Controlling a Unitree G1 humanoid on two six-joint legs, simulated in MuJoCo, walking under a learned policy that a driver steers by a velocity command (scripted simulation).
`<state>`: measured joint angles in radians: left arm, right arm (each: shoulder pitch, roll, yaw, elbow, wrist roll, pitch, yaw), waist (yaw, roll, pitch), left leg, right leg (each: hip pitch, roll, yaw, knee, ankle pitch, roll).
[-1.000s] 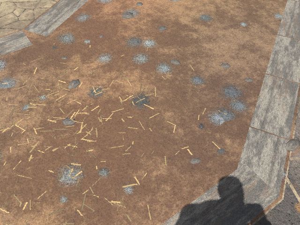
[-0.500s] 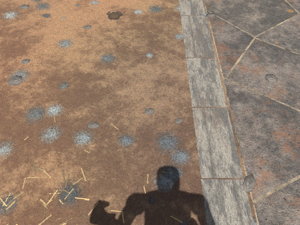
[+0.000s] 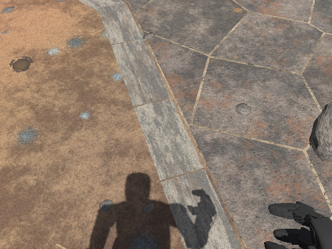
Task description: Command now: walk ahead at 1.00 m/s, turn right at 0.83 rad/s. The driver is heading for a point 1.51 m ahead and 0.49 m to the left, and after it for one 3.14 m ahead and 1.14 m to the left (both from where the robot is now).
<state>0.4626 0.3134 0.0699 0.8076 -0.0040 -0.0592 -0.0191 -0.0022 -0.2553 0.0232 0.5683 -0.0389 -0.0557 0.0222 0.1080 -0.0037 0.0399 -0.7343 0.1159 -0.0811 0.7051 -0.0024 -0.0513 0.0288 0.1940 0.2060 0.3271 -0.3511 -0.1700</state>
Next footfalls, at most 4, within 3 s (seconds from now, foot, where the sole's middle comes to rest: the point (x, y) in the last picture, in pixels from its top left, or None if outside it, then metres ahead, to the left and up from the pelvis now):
0.10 left None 0.31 0.16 -0.77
0.52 right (206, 202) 0.65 -0.06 -0.77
0.94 left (141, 131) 0.99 0.26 -0.77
1.36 right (124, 71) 1.41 0.43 -0.77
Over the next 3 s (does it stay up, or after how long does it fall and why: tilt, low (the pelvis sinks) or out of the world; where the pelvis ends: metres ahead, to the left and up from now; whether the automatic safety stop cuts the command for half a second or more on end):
stays up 1.92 0.73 0.00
